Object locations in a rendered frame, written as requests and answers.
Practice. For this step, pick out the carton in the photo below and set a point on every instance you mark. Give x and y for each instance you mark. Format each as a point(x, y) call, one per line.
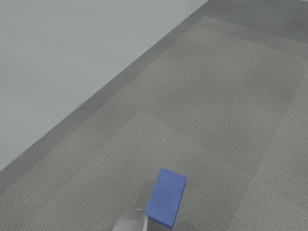
point(164, 201)

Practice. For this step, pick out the left robot thigh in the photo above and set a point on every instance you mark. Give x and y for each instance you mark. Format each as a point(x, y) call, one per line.
point(132, 220)

